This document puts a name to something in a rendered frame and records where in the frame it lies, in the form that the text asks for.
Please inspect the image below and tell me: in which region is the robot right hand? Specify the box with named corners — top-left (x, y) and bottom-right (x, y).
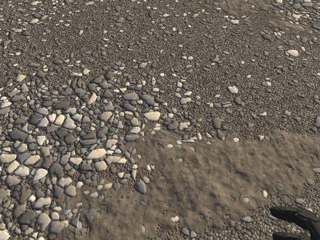
top-left (270, 206), bottom-right (320, 240)

